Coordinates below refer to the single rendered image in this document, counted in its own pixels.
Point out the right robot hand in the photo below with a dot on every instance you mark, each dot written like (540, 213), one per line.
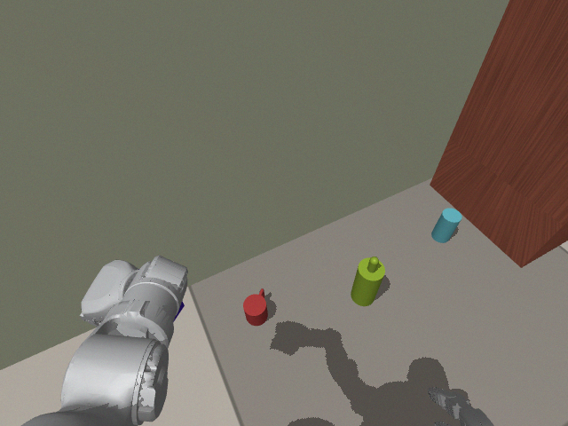
(458, 407)

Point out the left robot hand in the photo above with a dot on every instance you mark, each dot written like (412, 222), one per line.
(103, 292)

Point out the left robot arm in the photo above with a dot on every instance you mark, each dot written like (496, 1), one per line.
(118, 375)

